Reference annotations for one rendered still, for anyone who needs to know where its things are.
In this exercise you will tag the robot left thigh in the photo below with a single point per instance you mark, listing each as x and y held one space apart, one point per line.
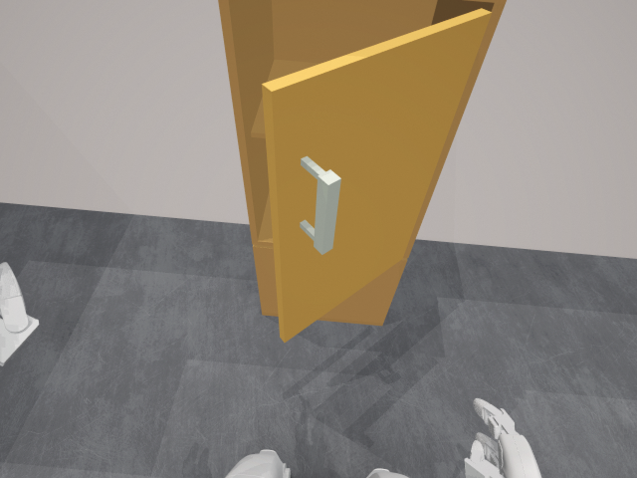
260 466

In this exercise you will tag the robot right hand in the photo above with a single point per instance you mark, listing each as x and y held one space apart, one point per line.
511 457

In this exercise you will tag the handle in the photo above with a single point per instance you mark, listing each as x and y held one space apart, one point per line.
326 208

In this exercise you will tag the robot left shin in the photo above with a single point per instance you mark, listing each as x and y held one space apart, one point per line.
272 452

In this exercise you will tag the cupboard door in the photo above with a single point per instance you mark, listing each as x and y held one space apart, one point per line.
378 118

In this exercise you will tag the robot left hand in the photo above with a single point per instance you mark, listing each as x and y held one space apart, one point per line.
16 327

